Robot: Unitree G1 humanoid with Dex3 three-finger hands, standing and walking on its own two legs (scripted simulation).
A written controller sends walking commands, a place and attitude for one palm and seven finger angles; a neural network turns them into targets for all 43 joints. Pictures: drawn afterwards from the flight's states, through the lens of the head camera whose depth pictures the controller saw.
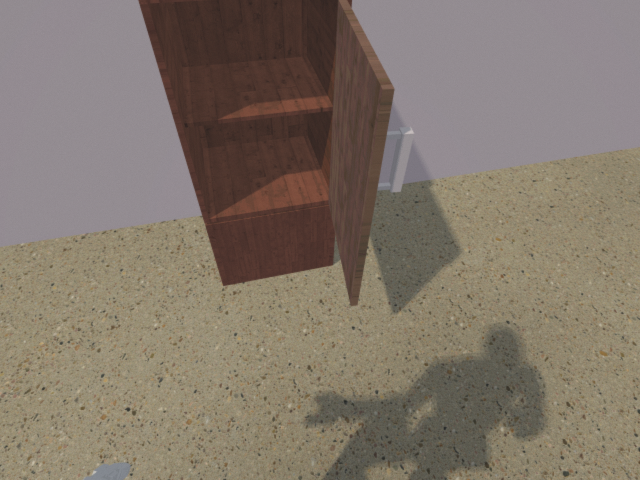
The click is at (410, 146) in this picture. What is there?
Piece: cupboard door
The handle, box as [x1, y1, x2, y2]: [377, 127, 413, 191]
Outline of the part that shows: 410,127 401,127 398,131 387,132 386,139 396,138 397,141 389,182 378,183 377,190 389,189 390,191 400,191 413,136 413,132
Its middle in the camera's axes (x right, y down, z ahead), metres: +0.13 -0.14 +0.72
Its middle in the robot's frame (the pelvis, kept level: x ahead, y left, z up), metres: +0.65 -0.09 +0.03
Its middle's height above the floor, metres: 0.80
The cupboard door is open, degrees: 84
